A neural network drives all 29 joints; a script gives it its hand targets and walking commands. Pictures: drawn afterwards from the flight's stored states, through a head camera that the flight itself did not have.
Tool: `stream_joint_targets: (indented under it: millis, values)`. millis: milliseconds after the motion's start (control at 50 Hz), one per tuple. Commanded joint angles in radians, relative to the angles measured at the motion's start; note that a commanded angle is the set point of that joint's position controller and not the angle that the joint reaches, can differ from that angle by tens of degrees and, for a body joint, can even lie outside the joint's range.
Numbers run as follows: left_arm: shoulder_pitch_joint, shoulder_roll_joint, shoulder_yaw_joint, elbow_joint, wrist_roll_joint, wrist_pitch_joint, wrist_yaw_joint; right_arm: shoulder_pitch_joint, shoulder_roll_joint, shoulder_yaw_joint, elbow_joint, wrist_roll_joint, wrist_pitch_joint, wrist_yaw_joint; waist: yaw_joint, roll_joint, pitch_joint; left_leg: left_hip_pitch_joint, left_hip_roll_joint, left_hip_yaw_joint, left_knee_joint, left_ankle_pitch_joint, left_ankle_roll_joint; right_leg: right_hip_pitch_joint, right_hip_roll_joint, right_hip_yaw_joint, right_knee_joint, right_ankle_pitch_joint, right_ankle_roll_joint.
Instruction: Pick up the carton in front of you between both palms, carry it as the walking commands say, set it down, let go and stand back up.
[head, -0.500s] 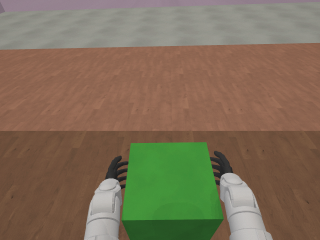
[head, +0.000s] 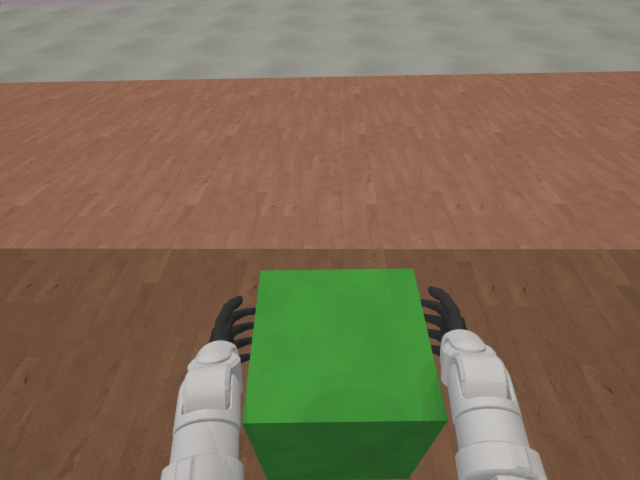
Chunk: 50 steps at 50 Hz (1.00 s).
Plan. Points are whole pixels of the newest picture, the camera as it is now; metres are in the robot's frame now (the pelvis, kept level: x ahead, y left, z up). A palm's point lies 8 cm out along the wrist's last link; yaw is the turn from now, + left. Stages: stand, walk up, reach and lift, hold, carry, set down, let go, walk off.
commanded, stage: reach and lift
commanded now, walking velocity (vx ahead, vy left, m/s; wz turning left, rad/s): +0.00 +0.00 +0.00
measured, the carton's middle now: (337, 378) +0.29 +0.00 -0.04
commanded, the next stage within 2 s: hold in 0.42 s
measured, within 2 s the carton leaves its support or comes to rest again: neither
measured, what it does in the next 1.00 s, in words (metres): stands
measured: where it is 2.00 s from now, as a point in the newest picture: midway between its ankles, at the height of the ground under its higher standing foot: outside the picture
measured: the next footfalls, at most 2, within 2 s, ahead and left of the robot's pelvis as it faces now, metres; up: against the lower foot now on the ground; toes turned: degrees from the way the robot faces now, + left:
none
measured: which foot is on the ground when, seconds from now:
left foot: down 0.00-1.00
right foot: down 0.00-1.00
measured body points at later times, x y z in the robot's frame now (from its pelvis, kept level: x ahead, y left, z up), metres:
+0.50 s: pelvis +0.01 +0.00 +0.00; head -0.03 +0.00 +0.45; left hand +0.31 +0.15 +0.04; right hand +0.31 -0.15 +0.04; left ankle +0.02 +0.13 -0.74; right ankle +0.02 -0.13 -0.74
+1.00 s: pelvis +0.00 +0.00 +0.00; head -0.05 +0.00 +0.45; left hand +0.30 +0.15 +0.05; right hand +0.30 -0.15 +0.05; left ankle +0.02 +0.13 -0.74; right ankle +0.02 -0.13 -0.74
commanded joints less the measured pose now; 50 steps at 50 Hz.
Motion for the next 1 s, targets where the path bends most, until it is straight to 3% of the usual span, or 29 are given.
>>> stream_joint_targets:
  millis: [0,200,380,480,620,980]
  values:
    - [-0.506,-0.939,-0.562,-0.018,-0.241,-0.016,-0.241,-0.471,0.941,0.563,0.006,0.235,-0.009,0.245,-0.001,0.005,-0.258,0.078,-0.047,0.072,-0.071,0.157,-0.005,0.083,0.050,-0.077,-0.070,0.146,0.001]
    - [-0.432,-0.931,-0.589,-0.083,-0.264,0.012,-0.235,-0.401,0.927,0.593,-0.064,0.256,0.017,0.240,-0.001,0.005,-0.257,0.115,-0.050,0.064,-0.086,0.248,-0.011,0.124,0.054,-0.071,-0.084,0.236,0.006]
    - [-0.422,-0.921,-0.598,-0.119,-0.273,0.032,-0.233,-0.387,0.923,0.604,-0.098,0.265,0.038,0.238,0.000,0.003,-0.240,0.126,-0.051,0.063,-0.095,0.249,-0.012,0.134,0.053,-0.068,-0.093,0.241,0.008]
    - [-0.425,-0.922,-0.664,-0.209,-0.314,0.059,-0.229,-0.388,0.934,0.673,-0.186,0.306,0.067,0.230,-0.001,-0.001,-0.285,0.163,-0.052,0.059,-0.102,0.305,-0.013,0.174,0.053,-0.063,-0.101,0.301,0.011]
    - [-0.424,-0.872,-0.591,-0.154,-0.269,0.106,-0.230,-0.389,0.889,0.599,-0.131,0.265,0.114,0.231,0.001,0.001,-0.138,0.111,-0.048,0.070,-0.133,0.125,-0.005,0.126,0.045,-0.071,-0.131,0.125,0.005]
    - [-0.531,-0.907,-0.583,-0.112,-0.268,0.092,-0.240,-0.497,0.914,0.590,-0.092,0.264,0.100,0.243,0.000,0.002,-0.191,0.114,-0.042,0.074,-0.117,0.090,-0.005,0.120,0.044,-0.079,-0.114,0.085,0.002]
